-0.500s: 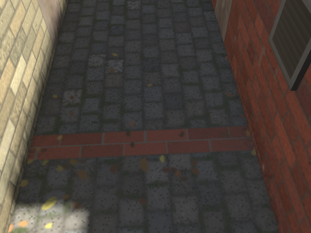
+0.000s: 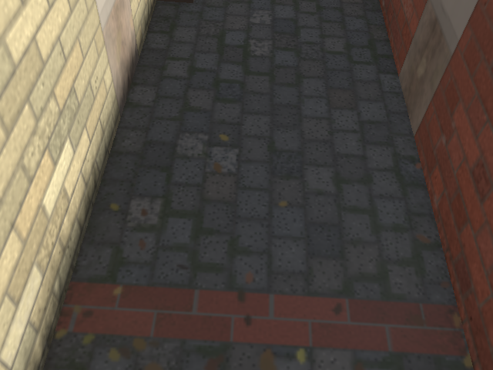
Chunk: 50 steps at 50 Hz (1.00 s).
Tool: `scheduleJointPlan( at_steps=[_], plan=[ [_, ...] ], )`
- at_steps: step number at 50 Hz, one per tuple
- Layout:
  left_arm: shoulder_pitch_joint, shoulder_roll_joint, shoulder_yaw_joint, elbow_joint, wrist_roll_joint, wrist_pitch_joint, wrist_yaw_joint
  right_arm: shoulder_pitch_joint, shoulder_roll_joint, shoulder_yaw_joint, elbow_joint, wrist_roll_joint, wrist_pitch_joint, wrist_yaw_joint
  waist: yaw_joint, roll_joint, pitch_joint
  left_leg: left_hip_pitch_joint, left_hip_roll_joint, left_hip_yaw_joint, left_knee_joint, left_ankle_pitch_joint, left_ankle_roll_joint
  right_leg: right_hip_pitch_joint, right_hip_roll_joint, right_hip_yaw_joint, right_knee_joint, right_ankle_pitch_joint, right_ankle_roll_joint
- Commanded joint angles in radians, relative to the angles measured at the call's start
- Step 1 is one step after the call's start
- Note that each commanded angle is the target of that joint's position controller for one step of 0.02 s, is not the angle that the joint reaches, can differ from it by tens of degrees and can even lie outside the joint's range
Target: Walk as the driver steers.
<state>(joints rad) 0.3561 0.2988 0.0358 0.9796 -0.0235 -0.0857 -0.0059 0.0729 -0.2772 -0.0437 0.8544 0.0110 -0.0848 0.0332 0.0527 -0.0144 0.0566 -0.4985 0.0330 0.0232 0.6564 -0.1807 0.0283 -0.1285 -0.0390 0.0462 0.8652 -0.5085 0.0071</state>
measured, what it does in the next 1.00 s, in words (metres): walks ahead: right foot, then left foot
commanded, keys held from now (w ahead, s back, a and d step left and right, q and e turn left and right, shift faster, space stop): w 0.44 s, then no key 0.56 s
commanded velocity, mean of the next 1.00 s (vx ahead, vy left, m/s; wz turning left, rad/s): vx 0.33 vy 0.00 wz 0.00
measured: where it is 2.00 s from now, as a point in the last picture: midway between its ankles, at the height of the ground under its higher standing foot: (252, 364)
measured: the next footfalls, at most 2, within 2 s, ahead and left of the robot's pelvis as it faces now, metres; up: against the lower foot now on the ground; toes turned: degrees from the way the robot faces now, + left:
right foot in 0.58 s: +0.53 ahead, -0.12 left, +0.00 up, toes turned -4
left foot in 0.96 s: +0.50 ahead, +0.12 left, +0.00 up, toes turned +0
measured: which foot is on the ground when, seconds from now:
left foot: down 0.00-0.58, up 0.60-0.94, down 0.96-1.00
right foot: up 0.00-0.56, down 0.58-1.00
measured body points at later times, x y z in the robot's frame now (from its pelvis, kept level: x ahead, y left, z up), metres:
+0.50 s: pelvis +0.27 +0.01 +0.02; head +0.29 +0.03 +0.47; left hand +0.47 +0.24 -0.09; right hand +0.21 -0.26 -0.11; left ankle +0.11 +0.10 -0.72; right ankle +0.48 -0.14 -0.67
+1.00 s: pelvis +0.43 -0.02 +0.02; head +0.43 +0.00 +0.47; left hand +0.55 +0.23 -0.12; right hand +0.49 -0.29 -0.11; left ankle +0.46 +0.12 -0.72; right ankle +0.49 -0.11 -0.72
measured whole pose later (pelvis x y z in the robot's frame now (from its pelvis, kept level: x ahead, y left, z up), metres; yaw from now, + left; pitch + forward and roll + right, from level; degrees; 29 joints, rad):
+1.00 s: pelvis +0.43 -0.02 +0.02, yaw +0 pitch +0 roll -2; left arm 0.15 0.23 0.02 0.94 0.01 -0.02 0.01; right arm 0.21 -0.24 -0.03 0.99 -0.01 0.01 -0.04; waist -0.01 0.00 0.00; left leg -0.29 0.07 -0.03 0.53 -0.24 -0.03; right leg -0.28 0.04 -0.10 0.43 -0.14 -0.05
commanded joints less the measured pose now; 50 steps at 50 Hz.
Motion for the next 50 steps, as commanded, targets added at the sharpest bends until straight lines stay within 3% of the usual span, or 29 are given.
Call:
scheduleJointPlan(
  at_steps=[1, 2, 3, 4, 5, 6, 8, 11, 19, 21, 23, 25, 27, 28, 29, 30, 31, 32, 33, 34, 35, 37, 39, 42, 45, 47, 48, 49, 50],
  plan=[
    [0.001, 0.139, 0.03, -0.094, -0.046, -0.033, 0.008, 0.26, -0.174, -0.034, 0.022, -0.002, -0.008, 0.011, -0.116, 0.209, -0.174, 0.547, 0.312, -0.622, -0.415, -0.388, 0.142, -0.576, -0.01, 0.049, 0.474, 0.038, -0.068],
    [-0.043, 0.128, 0.03, -0.105, -0.029, -0.029, 0.018, 0.184, -0.162, -0.027, 0.006, -0.014, -0.014, 0.011, -0.094, 0.142, -0.116, 0.433, 0.28, -0.516, -0.423, -0.252, 0.138, -0.556, -0.053, 0.034, 0.43, 0.141, -0.068],
    [-0.046, 0.106, 0.03, -0.103, -0.007, -0.021, 0.019, 0.138, -0.136, -0.019, 0.001, -0.026, -0.025, 0.008, -0.066, 0.148, -0.098, 0.376, 0.236, -0.42, -0.426, -0.141, 0.141, -0.519, -0.089, 0.039, 0.361, 0.228, -0.061],
    [-0.033, 0.093, 0.032, -0.098, -0.003, -0.012, 0.016, 0.122, -0.113, -0.013, 0.004, -0.032, -0.03, 0.006, -0.048, 0.165, -0.097, 0.342, 0.203, -0.358, -0.444, -0.063, 0.135, -0.466, -0.107, 0.043, 0.321, 0.274, -0.057],
    [-0.022, 0.086, 0.035, -0.089, -0.014, -0.001, 0.02, 0.128, -0.091, -0.005, 0.009, -0.028, -0.038, 0.005, -0.048, 0.156, -0.102, 0.352, 0.185, -0.312, -0.473, -0.01, 0.132, -0.434, -0.113, 0.044, 0.281, 0.314, -0.053],
    [-0.032, 0.08, 0.037, -0.092, -0.019, 0.006, 0.024, 0.141, -0.098, -0.005, 0.018, -0.022, -0.041, 0.001, -0.046, 0.146, -0.095, 0.361, 0.182, -0.289, -0.488, 0.044, 0.139, -0.441, -0.111, 0.033, 0.249, 0.328, -0.045],
    [-0.089, 0.066, 0.044, -0.123, -0.002, 0.008, 0.032, 0.216, -0.16, -0.021, 0.065, -0.016, -0.042, -0.022, -0.049, 0.073, -0.067, 0.398, 0.221, -0.291, -0.505, 0.144, 0.151, -0.495, -0.098, 0.036, 0.171, 0.338, -0.016],
    [-0.181, 0.053, 0.048, -0.155, 0.002, 0.01, 0.031, 0.276, -0.159, -0.021, 0.092, -0.013, -0.032, -0.037, -0.066, 0.059, -0.003, 0.472, 0.23, -0.261, -0.546, 0.074, 0.149, -0.647, -0.102, 0.04, 0.067, 0.449, 0.009],
    [-0.355, 0.023, 0.039, -0.221, -0.002, -0.002, -0.007, 0.369, -0.128, -0.001, 0.12, -0.016, -0.009, -0.05, -0.104, 0.095, 0.062, 0.525, 0.188, -0.107, -0.544, 0.217, 0.118, -0.675, -0.063, -0.026, -0.145, 0.687, 0.014],
    [-0.428, -0.001, 0.022, -0.252, -0.007, -0.008, -0.019, 0.37, -0.131, -0.001, 0.116, -0.011, 0.001, -0.049, -0.125, 0.081, 0.087, 0.53, 0.178, -0.071, -0.523, 0.33, 0.116, -0.637, -0.037, -0.066, -0.239, 0.686, -0.004],
    [-0.484, -0.004, 0.017, -0.272, -0.023, -0.009, -0.038, 0.387, -0.099, 0.013, 0.127, -0.009, 0.008, -0.051, -0.155, 0.103, 0.115, 0.548, 0.169, -0.048, -0.501, 0.356, 0.124, -0.611, -0.026, -0.101, -0.304, 0.668, -0.023],
    [-0.463, -0.005, 0.015, -0.277, 0.01, -0.016, -0.055, 0.428, -0.109, 0.016, 0.15, -0.001, 0.014, -0.047, -0.152, 0.122, 0.089, 0.579, 0.181, -0.035, -0.432, 0.574, 0.116, -0.509, 0.016, -0.127, -0.364, 0.629, -0.049],
    [-0.308, 0.057, 0.039, -0.243, 0.018, -0.027, -0.057, 0.385, -0.159, 0.006, 0.147, 0.0, 0.019, -0.053, -0.061, 0.174, -0.016, 0.636, 0.182, -0.049, -0.278, 0.845, 0.08, -0.336, 0.075, -0.138, -0.387, 0.591, -0.077],
    [-0.136, 0.097, 0.058, -0.188, 0.02, -0.03, -0.051, 0.341, -0.169, 0.005, 0.139, -0.002, 0.024, -0.053, 0.029, 0.162, -0.114, 0.613, 0.141, -0.019, -0.1, 0.896, 0.047, -0.141, 0.091, -0.144, -0.431, 0.683, -0.099],
    [-0.006, 0.166, 0.073, -0.152, 0.038, -0.023, -0.034, 0.352, -0.151, 0.015, 0.118, -0.017, 0.016, -0.05, 0.068, 0.099, -0.253, 0.426, 0.094, -0.011, 0.127, 0.659, 0.009, 0.168, -0.044, -0.036, -0.337, 1.043, -0.146],
    [0.034, 0.234, 0.076, -0.136, 0.071, -0.004, -0.029, 0.529, -0.007, 0.054, 0.124, -0.033, 0.003, -0.035, -0.026, -0.214, -0.473, 0.061, -0.082, -0.022, 0.576, -0.259, -0.054, 0.588, -0.372, 0.343, -0.268, 1.417, -0.358],
    [0.07, 0.148, 0.053, -0.142, 0.067, 0.009, -0.034, 0.566, -0.06, 0.043, 0.178, 0.001, -0.013, -0.028, 0.015, -0.186, -0.655, 0.033, -0.128, -0.23, 0.75, -0.519, -0.062, 0.614, -0.416, 0.518, -0.357, 1.371, -0.412],
    [-0.027, 0.124, 0.045, -0.152, 0.04, 0.019, -0.034, 0.452, -0.132, 0.021, 0.144, 0.028, -0.012, -0.024, 0.008, -0.127, -0.511, -0.016, -0.056, -0.218, 0.757, -0.481, -0.053, 0.454, -0.361, 0.372, -0.415, 1.169, -0.365],
    [-0.131, 0.081, 0.032, -0.165, 0.024, 0.023, -0.027, 0.341, -0.122, 0.022, 0.11, 0.026, -0.004, -0.033, -0.015, -0.042, -0.339, -0.053, -0.002, -0.148, 0.678, -0.411, -0.053, 0.275, -0.303, 0.267, -0.474, 0.998, -0.312],
    [-0.198, 0.041, 0.016, -0.168, 0.022, 0.019, -0.023, 0.287, -0.1, 0.019, 0.107, 0.016, 0.013, -0.047, -0.044, 0.019, -0.217, -0.029, 0.03, -0.122, 0.601, -0.349, -0.063, 0.098, -0.256, 0.192, -0.535, 0.924, -0.283],
    [-0.225, 0.026, 0.01, -0.165, 0.028, 0.01, -0.021, 0.301, -0.089, 0.014, 0.112, 0.007, 0.035, -0.055, -0.08, 0.0, -0.18, 0.06, 0.059, -0.12, 0.531, -0.296, -0.064, -0.033, -0.231, 0.14, -0.571, 0.9, -0.268],
    [-0.254, 0.032, 0.009, -0.148, 0.056, -0.005, -0.031, 0.346, -0.043, 0.014, 0.129, -0.005, 0.065, -0.068, -0.113, -0.049, -0.144, 0.183, 0.064, -0.094, 0.384, -0.278, -0.07, -0.187, -0.192, 0.056, -0.6, 0.925, -0.265],
    [-0.265, 0.04, 0.007, -0.132, 0.065, -0.01, -0.035, 0.354, -0.014, 0.016, 0.136, -0.01, 0.087, -0.085, -0.122, -0.08, -0.16, 0.247, 0.057, -0.073, 0.241, -0.261, -0.078, -0.228, -0.182, 0.014, -0.616, 0.915, -0.275],
    [-0.273, 0.071, 0.013, -0.124, 0.05, 0.015, -0.02, 0.283, -0.048, 0.001, 0.123, -0.016, 0.114, -0.088, -0.097, -0.091, -0.175, 0.293, 0.055, -0.055, 0.101, -0.123, -0.065, -0.243, -0.181, 0.037, -0.669, 0.467, -0.252],
    [-0.294, 0.067, 0.009, -0.116, 0.038, 0.043, 0.004, 0.227, -0.06, -0.011, 0.114, -0.022, 0.111, -0.076, -0.104, -0.098, -0.1, 0.334, 0.035, -0.03, -0.043, -0.015, -0.041, -0.313, -0.154, 0.062, -0.694, 0.064, -0.188],
    [-0.259, 0.029, -0.006, -0.093, 0.028, 0.055, 0.013, 0.213, -0.055, -0.011, 0.113, -0.038, 0.106, -0.069, -0.111, -0.059, -0.058, 0.371, 0.047, -0.046, -0.171, 0.021, -0.017, -0.32, -0.125, 0.062, -0.676, -0.036, -0.131],
    [-0.227, 0.022, -0.007, -0.083, 0.023, 0.058, 0.019, 0.206, -0.07, -0.011, 0.105, -0.036, 0.095, -0.071, -0.1, -0.021, -0.036, 0.36, 0.088, -0.092, -0.26, 0.038, -0.002, -0.301, -0.09, 0.046, -0.636, -0.029, -0.089],
    [-0.165, 0.032, 0.002, -0.077, 0.021, 0.064, 0.023, 0.173, -0.137, -0.025, 0.113, -0.025, 0.089, -0.077, -0.036, 0.082, 0.001, 0.27, 0.089, -0.097, -0.259, -0.096, 0.018, -0.269, -0.012, -0.026, -0.606, 0.034, -0.054],
    [-0.185, 0.037, 0.003, -0.074, 0.029, 0.07, 0.031, 0.166, -0.099, -0.021, 0.125, -0.019, 0.079, -0.074, -0.052, 0.119, 0.008, 0.16, 0.068, -0.096, -0.304, -0.224, 0.015, -0.163, 0.012, -0.064, -0.552, 0.122, -0.035]
  ],
)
